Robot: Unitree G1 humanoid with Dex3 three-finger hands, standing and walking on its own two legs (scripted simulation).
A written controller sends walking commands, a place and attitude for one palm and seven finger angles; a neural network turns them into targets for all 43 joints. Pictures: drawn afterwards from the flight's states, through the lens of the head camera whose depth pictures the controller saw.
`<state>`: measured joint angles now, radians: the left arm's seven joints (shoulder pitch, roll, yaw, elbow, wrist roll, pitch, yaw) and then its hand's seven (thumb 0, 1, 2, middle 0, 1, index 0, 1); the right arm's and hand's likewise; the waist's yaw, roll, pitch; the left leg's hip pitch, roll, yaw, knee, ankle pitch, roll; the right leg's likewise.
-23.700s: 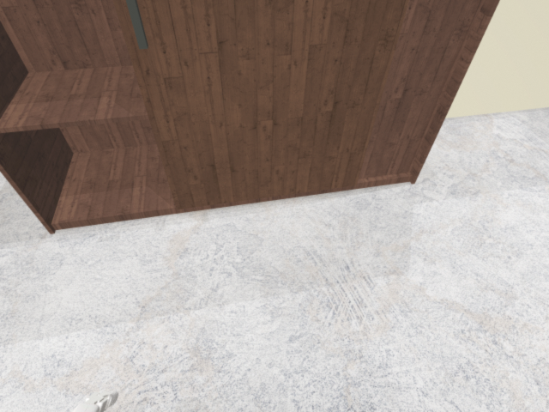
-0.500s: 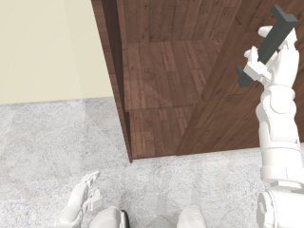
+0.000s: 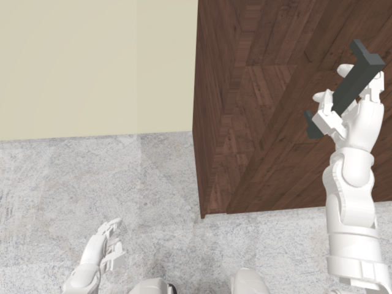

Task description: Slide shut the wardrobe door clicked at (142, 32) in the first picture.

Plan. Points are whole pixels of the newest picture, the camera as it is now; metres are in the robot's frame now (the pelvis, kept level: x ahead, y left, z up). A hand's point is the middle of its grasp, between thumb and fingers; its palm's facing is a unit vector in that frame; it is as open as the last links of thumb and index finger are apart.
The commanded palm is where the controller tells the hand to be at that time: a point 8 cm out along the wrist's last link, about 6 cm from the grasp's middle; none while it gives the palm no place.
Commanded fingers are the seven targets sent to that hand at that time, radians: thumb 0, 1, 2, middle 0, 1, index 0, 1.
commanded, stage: step sideways, sliding the door along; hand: right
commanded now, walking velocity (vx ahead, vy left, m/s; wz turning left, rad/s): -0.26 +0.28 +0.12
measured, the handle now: (332, 94) +0.42 -0.24 +0.15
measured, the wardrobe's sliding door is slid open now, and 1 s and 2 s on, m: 0.11 0.00 0.00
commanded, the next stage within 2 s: stop walking and hold the door there in 0.48 s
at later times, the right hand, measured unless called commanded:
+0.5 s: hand (260, 116) +0.37 -0.10 +0.15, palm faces +0.34 +0.94 -0.01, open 6.9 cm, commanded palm +0.33 -0.08 +0.16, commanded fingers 0.00 -0.90 -0.90 0.45 1.40 0.45 1.40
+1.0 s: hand (264, 116) +0.38 -0.11 +0.15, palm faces +0.45 +0.87 -0.21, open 6.8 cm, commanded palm +0.33 -0.14 +0.14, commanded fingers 0.00 -0.90 -0.90 0.45 1.40 0.45 1.40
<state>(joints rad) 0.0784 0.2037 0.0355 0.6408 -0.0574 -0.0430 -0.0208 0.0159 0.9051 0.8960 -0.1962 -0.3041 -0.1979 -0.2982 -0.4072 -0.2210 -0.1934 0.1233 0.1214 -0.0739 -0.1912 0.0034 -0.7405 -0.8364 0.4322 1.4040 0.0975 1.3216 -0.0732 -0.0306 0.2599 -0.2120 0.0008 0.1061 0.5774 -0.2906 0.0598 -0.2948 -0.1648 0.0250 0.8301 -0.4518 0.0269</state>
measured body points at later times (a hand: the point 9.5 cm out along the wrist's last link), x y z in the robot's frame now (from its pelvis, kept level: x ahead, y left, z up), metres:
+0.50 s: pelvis +0.01 +0.10 +0.00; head +0.09 +0.09 +0.44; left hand +0.21 +0.32 -0.10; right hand +0.35 -0.15 +0.16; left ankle +0.03 +0.17 -0.71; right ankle -0.01 -0.07 -0.73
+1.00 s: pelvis +0.02 +0.15 +0.01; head +0.01 +0.15 +0.46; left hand +0.13 +0.45 -0.08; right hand +0.35 -0.16 +0.16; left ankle +0.06 +0.29 -0.72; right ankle +0.06 +0.06 -0.73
